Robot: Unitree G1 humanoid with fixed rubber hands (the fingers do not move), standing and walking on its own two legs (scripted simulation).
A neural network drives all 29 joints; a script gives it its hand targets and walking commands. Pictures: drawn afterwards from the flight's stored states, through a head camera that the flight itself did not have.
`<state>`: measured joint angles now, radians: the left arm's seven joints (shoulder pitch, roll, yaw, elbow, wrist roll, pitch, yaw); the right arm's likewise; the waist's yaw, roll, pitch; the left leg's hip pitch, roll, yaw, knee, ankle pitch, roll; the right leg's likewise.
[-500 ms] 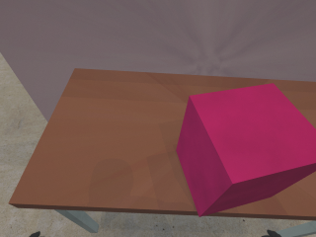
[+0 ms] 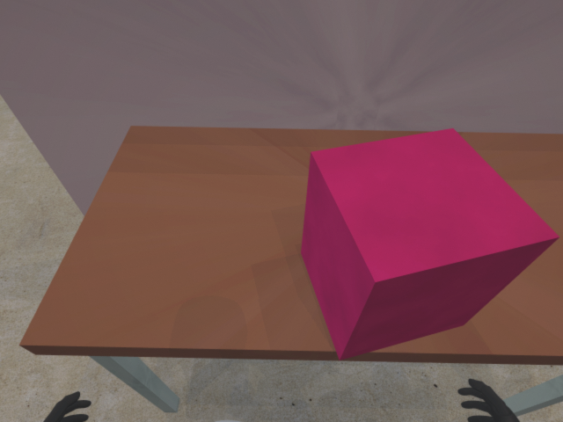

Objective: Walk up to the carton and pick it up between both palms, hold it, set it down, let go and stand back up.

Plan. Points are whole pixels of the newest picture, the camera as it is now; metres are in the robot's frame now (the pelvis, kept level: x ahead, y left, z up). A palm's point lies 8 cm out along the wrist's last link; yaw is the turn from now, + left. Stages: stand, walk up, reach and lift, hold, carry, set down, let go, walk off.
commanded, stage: walk up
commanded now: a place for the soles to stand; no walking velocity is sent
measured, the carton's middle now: (394, 247) +0.34 -0.15 +0.07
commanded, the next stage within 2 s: none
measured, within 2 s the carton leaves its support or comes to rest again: neither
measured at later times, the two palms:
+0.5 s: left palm out of the picture +0.08 +0.32 -0.08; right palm out of the picture +0.10 -0.31 -0.09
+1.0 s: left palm out of the picture +0.08 +0.29 -0.10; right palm out of the picture +0.06 -0.41 -0.07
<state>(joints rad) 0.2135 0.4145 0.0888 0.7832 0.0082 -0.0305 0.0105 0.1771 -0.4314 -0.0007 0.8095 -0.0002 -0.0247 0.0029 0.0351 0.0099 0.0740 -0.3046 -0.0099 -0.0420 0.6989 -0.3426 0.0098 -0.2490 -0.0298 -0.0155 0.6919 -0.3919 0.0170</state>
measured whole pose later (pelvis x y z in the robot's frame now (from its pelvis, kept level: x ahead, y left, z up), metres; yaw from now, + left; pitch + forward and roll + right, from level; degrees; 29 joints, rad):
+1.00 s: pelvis -0.02 -0.06 +0.00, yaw -2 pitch -4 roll +1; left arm 0.19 0.52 0.09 0.78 0.02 0.09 -0.06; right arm 0.21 -0.47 0.00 0.89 0.00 -0.05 -0.09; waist 0.03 -0.09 0.14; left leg -0.30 0.07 -0.04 0.69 -0.32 -0.01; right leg -0.41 -0.03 0.04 1.06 -0.48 -0.01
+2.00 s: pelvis -0.02 -0.36 -0.02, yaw -4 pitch -1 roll +2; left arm 0.41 0.45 0.10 0.80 0.02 -0.04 0.11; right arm 0.04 -0.52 0.00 0.79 0.00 0.10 0.02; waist 0.03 0.13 0.18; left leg -0.50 -0.10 -0.17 1.20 -0.51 0.02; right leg -0.29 -0.07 0.12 0.86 -0.55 0.07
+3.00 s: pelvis -0.08 +0.00 -0.01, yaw +5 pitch -5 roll -3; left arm 0.11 0.49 0.11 0.79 0.00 0.10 0.03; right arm 0.25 -0.44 -0.01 0.75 0.00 -0.01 -0.06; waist -0.04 -0.09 0.30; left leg -0.41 -0.07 -0.18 0.78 -0.28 -0.01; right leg -0.43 0.17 0.21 1.28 -0.51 -0.02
